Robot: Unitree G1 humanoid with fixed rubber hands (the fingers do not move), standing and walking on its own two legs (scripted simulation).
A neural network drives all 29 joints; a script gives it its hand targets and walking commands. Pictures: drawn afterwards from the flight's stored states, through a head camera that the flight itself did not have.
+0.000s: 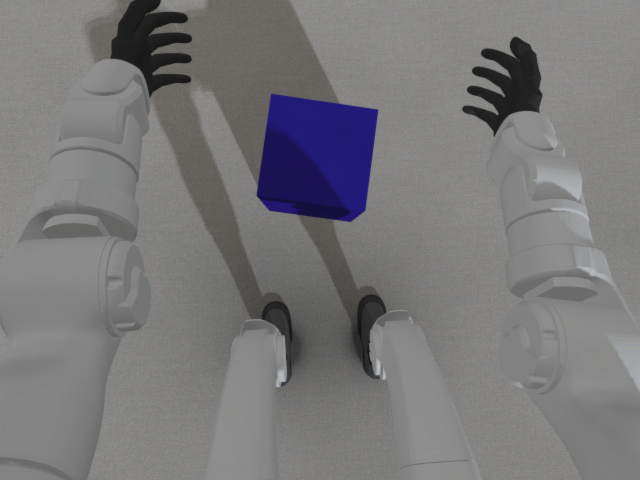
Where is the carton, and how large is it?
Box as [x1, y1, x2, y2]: [257, 94, 377, 221]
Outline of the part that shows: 271,94 257,196 269,210 347,221 352,220 365,208 377,109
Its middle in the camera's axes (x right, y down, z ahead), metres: -0.01 -0.16 +0.87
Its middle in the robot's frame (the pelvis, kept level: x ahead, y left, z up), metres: +0.55 -0.01 -0.53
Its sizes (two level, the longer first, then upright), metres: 0.210 0.200 0.250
